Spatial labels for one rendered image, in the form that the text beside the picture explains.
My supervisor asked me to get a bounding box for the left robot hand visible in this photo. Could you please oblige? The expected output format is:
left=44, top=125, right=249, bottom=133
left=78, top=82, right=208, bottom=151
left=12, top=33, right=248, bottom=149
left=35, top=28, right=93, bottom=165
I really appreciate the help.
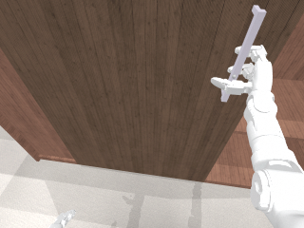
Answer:
left=48, top=209, right=76, bottom=228

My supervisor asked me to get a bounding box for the right robot forearm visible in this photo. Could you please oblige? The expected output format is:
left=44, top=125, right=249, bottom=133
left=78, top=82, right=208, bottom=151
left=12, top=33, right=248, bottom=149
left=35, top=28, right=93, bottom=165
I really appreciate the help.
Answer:
left=243, top=89, right=304, bottom=174

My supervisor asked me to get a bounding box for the handle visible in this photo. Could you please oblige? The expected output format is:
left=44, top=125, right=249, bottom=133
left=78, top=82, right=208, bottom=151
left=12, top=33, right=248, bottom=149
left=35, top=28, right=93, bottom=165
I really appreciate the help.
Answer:
left=220, top=5, right=267, bottom=103

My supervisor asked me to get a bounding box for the robot right upper arm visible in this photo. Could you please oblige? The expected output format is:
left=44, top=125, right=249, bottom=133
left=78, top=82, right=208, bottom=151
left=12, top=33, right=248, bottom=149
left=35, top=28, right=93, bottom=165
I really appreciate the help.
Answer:
left=250, top=168, right=304, bottom=228

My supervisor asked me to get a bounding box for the wardrobe door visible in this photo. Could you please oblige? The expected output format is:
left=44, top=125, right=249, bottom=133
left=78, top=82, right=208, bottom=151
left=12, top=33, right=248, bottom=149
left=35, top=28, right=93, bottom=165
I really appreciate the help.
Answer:
left=0, top=0, right=304, bottom=182
left=0, top=48, right=74, bottom=159

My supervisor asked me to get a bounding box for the right robot hand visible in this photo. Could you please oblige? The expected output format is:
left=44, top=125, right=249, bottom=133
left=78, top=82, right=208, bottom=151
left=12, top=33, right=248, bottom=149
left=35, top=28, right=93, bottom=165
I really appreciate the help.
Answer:
left=211, top=45, right=273, bottom=95

